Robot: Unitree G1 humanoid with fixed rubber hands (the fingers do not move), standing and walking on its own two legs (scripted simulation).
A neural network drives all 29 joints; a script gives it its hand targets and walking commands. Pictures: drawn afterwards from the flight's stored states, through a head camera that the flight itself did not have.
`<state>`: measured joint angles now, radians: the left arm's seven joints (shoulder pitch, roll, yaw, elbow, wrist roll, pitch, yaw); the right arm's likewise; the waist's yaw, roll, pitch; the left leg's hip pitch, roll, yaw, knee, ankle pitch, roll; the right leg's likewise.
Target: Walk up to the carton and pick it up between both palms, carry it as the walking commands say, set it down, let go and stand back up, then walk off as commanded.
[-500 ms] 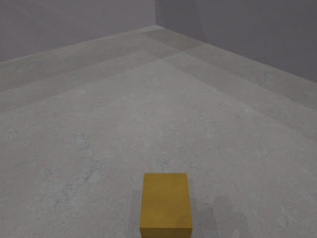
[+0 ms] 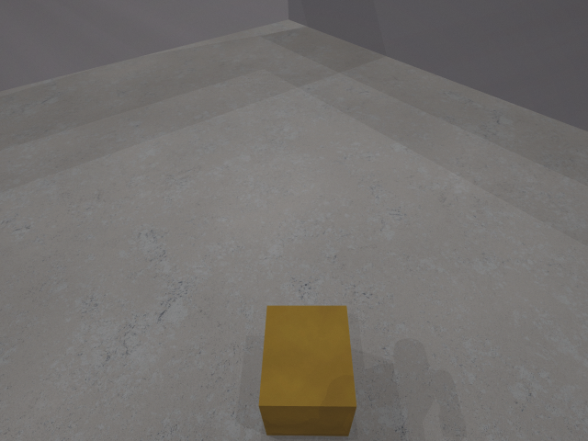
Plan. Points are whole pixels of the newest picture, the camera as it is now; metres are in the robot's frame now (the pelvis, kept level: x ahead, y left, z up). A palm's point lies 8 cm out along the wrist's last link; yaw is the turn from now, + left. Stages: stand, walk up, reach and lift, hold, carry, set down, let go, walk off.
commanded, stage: walk off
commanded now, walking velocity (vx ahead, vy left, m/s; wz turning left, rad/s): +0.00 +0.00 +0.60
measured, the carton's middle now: (307, 369) +0.49 +0.00 -0.64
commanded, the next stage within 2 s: stand in 1.82 s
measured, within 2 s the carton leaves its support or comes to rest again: neither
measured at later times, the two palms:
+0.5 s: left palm out of the picture +0.01 +0.29 -0.14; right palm out of the picture +0.06 -0.23 -0.12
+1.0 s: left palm out of the picture -0.05 +0.27 -0.12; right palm out of the picture +0.12 -0.25 -0.13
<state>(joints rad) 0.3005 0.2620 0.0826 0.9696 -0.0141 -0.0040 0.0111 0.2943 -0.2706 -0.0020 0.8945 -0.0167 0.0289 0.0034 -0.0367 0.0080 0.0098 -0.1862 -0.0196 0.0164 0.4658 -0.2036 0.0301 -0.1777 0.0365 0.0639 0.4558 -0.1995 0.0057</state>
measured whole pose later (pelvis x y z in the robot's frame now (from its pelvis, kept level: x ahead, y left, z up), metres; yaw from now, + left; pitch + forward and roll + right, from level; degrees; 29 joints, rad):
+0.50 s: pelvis -0.01 +0.02 -0.01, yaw +9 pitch -2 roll -2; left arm 0.22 0.26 0.08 0.94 -0.01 0.05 0.03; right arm 0.29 -0.24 -0.02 0.89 -0.02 0.05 0.00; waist -0.04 -0.02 0.04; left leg -0.26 -0.02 -0.03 0.58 -0.28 0.03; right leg -0.41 -0.01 -0.01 0.95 -0.38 0.00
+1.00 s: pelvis -0.02 -0.02 +0.00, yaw +24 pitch -1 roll -1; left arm 0.18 0.26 0.08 0.91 -0.01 0.04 0.03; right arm 0.26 -0.25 -0.06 0.89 -0.02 0.08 0.01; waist -0.03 0.04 0.04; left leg -0.43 0.06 -0.07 0.95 -0.41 -0.01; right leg -0.20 -0.03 -0.19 0.49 -0.28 -0.03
